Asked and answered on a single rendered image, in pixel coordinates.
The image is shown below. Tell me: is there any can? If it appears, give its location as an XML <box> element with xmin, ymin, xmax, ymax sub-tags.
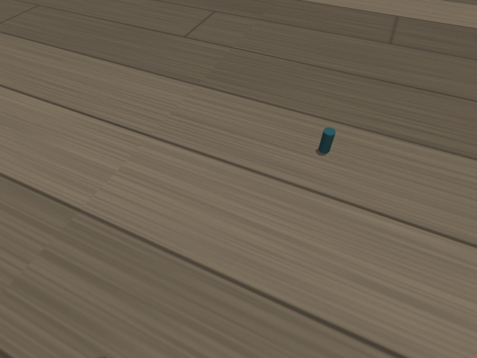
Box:
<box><xmin>318</xmin><ymin>128</ymin><xmax>335</xmax><ymax>154</ymax></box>

